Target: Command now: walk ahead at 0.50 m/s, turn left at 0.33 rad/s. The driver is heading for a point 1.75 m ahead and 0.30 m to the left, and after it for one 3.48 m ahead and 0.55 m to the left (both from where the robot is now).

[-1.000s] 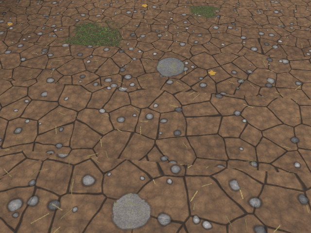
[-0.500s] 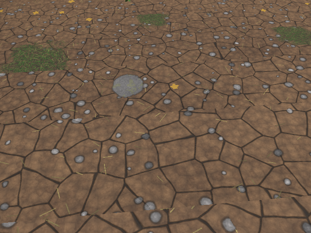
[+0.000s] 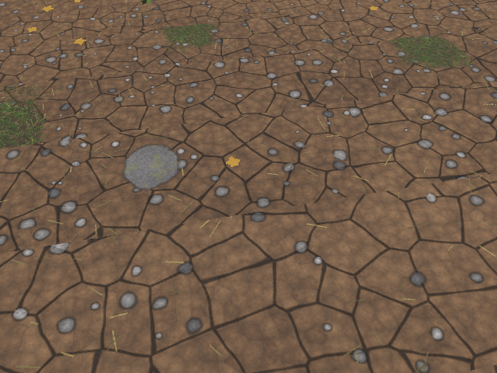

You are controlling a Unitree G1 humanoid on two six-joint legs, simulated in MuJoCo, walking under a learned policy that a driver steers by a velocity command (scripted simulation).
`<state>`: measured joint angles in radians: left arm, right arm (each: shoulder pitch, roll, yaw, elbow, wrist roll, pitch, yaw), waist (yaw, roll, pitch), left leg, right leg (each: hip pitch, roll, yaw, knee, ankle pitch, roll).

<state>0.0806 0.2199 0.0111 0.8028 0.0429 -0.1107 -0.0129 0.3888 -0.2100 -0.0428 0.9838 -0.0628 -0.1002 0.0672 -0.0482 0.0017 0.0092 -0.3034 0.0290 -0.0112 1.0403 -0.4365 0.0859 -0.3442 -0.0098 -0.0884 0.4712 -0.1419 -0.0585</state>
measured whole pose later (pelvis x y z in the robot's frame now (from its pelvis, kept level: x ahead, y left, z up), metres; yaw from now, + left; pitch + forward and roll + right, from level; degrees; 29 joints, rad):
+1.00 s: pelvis +0.57 +0.13 -0.16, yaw +12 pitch -1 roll +1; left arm 0.24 0.23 0.04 0.90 0.08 -0.07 -0.05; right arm 0.54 -0.17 0.04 1.03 -0.08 -0.07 0.09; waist -0.06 -0.02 0.03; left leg -0.28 -0.02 -0.04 1.69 -0.71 -0.03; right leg -0.31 0.02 -0.05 0.48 -0.18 -0.08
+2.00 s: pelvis +1.09 +0.16 -0.17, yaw +0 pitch +0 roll -2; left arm 0.39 0.16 0.03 0.90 0.08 -0.11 0.00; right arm 0.24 -0.23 -0.06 0.89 -0.10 -0.09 0.06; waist 0.01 0.05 0.00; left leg -0.59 0.03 -0.06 1.11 -0.13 0.14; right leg -0.14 0.01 -0.15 0.52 -0.38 -0.04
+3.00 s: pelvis +1.65 +0.23 -0.32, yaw +17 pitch +1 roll -1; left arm 0.32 0.26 0.05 0.88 0.02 -0.13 -0.06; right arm 0.06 -0.24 -0.04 0.76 -0.06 -0.04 0.00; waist 0.08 0.01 0.04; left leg -0.44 0.05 -0.03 0.73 -0.36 -0.07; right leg -0.26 0.10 0.04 0.35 -0.12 -0.09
